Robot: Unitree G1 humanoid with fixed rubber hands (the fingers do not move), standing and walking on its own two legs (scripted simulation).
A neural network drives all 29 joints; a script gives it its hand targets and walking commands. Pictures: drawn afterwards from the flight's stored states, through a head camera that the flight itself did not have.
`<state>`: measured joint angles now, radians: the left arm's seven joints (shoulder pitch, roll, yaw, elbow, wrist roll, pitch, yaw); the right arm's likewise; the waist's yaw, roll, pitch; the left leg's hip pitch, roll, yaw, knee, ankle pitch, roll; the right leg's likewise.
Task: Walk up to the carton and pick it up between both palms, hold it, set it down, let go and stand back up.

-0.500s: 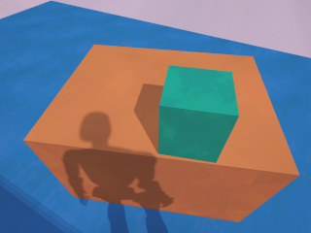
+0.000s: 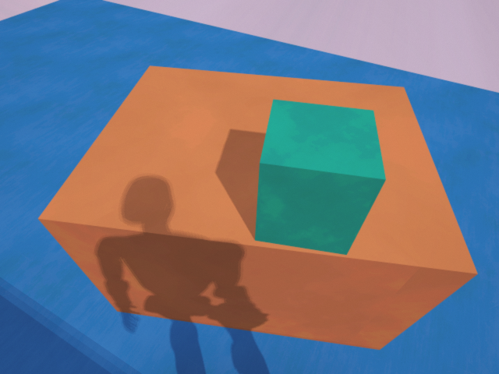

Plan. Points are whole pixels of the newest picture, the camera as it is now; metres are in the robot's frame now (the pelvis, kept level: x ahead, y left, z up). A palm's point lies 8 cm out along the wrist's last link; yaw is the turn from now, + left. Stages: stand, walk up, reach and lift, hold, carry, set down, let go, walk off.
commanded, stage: stand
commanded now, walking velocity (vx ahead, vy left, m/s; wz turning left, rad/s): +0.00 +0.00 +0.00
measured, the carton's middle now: (310, 179) +0.53 -0.10 -0.02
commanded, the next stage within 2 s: none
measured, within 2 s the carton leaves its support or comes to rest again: neither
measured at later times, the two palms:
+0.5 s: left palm out of the picture -0.03 +0.23 -0.15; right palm out of the picture +0.01 -0.22 -0.14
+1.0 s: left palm out of the picture -0.02 +0.17 -0.14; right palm out of the picture +0.09 -0.33 -0.15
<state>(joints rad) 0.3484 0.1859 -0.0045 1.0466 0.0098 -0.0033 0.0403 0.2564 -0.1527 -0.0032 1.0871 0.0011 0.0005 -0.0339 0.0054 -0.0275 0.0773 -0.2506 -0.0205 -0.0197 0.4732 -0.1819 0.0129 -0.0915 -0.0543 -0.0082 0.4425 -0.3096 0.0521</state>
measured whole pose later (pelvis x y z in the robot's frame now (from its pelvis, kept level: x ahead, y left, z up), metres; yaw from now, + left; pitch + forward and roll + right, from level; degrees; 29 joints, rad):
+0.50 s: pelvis +0.00 +0.00 +0.00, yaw +0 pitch -2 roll +0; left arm 0.36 0.18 -0.01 1.06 0.01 -0.01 0.04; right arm 0.26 -0.15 0.00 1.08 0.00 -0.01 -0.03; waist 0.01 -0.04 0.07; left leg -0.26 -0.03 -0.02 0.47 -0.18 0.02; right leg -0.10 -0.06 0.00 0.44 -0.31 0.06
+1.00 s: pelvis +0.06 -0.07 -0.01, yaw -1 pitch -4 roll +0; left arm 0.53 0.18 0.05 1.00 0.05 -0.02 0.03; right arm 0.33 -0.23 -0.06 0.95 -0.05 0.02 0.01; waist 0.04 0.05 0.01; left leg -0.49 0.03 0.02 1.11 -0.39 -0.02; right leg -0.19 0.01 -0.10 0.63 -0.37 -0.05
